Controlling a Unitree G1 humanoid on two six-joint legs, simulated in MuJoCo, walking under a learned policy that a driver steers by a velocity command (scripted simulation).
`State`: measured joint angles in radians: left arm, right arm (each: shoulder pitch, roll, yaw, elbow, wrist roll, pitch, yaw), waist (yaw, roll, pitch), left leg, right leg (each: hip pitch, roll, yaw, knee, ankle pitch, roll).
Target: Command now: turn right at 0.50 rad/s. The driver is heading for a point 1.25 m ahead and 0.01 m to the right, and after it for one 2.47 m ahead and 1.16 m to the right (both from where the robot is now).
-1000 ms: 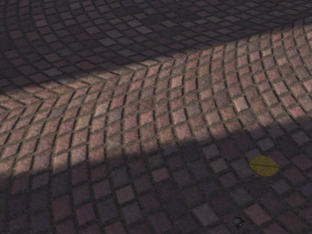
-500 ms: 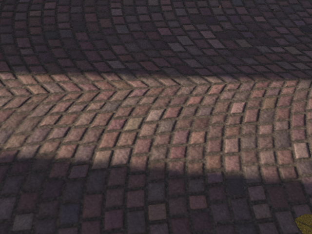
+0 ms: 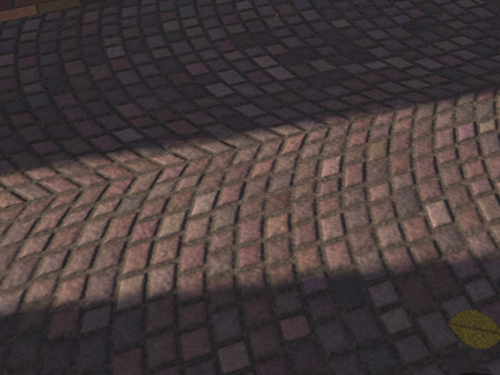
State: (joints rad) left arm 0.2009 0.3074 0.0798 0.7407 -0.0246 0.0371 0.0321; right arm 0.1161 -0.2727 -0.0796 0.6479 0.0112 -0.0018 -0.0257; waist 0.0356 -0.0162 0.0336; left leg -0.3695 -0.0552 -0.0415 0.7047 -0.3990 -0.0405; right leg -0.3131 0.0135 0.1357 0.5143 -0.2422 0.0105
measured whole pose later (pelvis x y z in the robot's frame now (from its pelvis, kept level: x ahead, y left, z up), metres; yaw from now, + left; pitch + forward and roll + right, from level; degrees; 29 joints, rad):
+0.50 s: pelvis +0.01 -0.02 +0.00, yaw -14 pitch +3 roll +1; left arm 0.15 0.26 0.06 0.65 -0.02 0.00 -0.02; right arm 0.29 -0.29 -0.08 0.72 0.03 -0.03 0.00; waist -0.05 0.00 -0.01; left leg -0.20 0.07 0.14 0.46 -0.30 0.01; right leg -0.26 -0.03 -0.03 0.51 -0.32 -0.02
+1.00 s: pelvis +0.21 -0.05 -0.03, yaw +0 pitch +2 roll +0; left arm 0.42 0.27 0.07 0.84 -0.01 -0.05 0.03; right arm 0.05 -0.26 -0.05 0.63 0.03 -0.04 0.07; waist 0.05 0.02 0.05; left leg -0.53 -0.04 0.08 0.60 -0.12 0.14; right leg 0.12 -0.06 -0.26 0.49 -0.51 0.02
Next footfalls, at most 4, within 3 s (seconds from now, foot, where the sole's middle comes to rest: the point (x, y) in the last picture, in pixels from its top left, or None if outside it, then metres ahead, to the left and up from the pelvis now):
0.06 left None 0.04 0.12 -0.77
0.50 right None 0.00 -0.14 -0.78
1.00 left None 0.37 0.02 -0.77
1.46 right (318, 298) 0.67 -0.13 -0.77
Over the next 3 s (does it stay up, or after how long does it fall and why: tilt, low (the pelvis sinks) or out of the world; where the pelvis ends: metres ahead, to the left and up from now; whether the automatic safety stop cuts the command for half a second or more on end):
stays up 1.18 -0.04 -0.01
